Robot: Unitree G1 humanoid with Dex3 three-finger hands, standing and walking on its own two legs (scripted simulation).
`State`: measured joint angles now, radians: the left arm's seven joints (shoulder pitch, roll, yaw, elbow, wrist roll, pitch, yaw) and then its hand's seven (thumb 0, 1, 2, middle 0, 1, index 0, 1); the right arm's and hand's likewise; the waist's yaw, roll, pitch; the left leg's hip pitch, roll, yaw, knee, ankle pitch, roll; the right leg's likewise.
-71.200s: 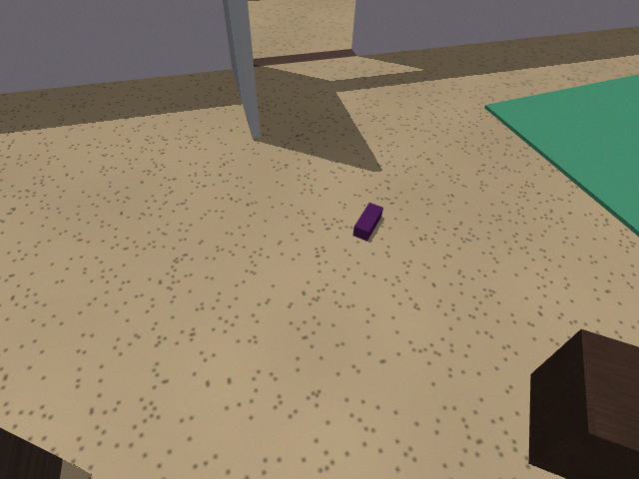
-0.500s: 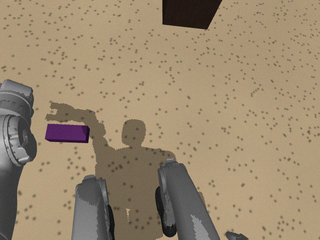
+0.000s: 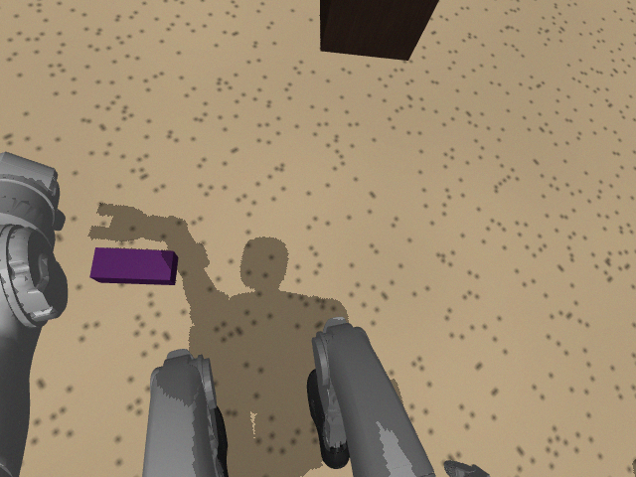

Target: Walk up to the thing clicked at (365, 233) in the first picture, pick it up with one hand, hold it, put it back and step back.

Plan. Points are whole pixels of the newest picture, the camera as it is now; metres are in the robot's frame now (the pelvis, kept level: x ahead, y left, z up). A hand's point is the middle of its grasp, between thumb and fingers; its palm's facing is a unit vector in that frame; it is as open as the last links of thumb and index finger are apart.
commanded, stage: go down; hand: left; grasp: from above
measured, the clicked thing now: (136, 266) +0.50 +0.26 -0.50
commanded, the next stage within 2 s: approach in 0.20 s
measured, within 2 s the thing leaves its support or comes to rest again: neither
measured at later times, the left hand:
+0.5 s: hand out of the picture +0.47 +0.30 -0.06, palm faces -0.06 -0.43 -0.90, open 14.1 cm
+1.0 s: hand (118, 257) +0.48 +0.25 -0.32, palm faces -0.05 -0.47 -0.88, open 13.8 cm
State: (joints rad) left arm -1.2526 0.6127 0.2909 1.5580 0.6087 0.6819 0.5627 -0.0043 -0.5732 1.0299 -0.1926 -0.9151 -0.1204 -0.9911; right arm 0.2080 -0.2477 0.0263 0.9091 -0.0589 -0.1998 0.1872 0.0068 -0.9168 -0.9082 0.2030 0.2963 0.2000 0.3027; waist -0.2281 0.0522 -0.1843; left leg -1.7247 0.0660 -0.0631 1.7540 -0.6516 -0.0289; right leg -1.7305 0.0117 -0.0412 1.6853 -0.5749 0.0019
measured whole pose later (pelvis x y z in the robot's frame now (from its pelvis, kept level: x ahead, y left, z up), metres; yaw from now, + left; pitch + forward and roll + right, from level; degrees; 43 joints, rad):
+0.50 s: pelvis +0.01 +0.00 +0.01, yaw +0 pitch +36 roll -4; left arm -1.29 0.62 0.30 1.65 0.60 0.67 0.60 0.00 -0.55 1.01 -0.16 -0.98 -0.11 -1.04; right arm 0.21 -0.26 0.03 0.90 -0.07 -0.20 0.19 0.01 -0.91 -0.91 0.20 0.30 0.20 0.30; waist -0.23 0.05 -0.20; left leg -1.71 0.07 -0.07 1.74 -0.66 -0.03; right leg -1.72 0.02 -0.05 1.66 -0.58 0.00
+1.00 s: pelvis -0.02 +0.00 -0.16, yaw -1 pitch +38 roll -5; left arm -1.39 0.70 0.44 1.71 0.59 0.54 0.78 0.00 -0.52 0.97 -0.16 -1.05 -0.14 -1.07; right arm 0.15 -0.28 0.08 0.86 -0.17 -0.21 0.31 0.00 -0.92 -0.90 0.20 0.30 0.20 0.30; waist -0.35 0.01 0.01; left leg -2.23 0.03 -0.10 2.26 -0.70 -0.03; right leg -2.23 0.00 -0.05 2.17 -0.61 0.02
